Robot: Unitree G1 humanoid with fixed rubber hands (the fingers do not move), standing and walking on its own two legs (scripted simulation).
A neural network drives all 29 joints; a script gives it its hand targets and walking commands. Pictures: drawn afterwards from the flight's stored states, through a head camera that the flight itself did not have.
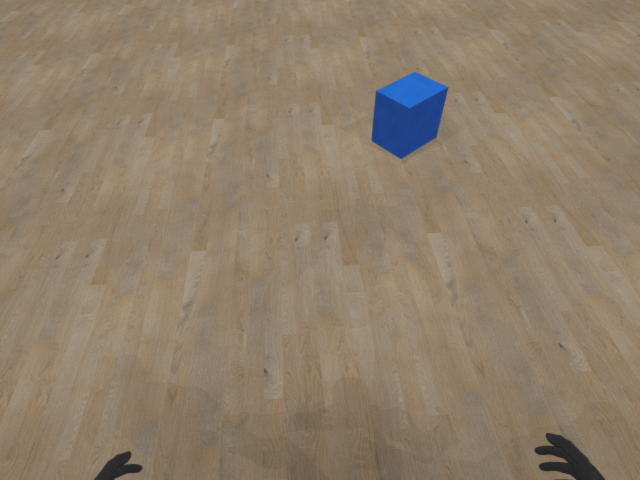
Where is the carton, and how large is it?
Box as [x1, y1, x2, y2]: [371, 72, 447, 158]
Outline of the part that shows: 415,72 376,91 371,140 400,158 436,136 447,90 446,86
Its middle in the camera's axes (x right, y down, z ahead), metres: +0.46 -0.64 +2.00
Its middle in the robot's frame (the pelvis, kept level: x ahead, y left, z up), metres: +1.83 -0.46 -0.64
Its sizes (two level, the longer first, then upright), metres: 0.282 0.212 0.286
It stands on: the floor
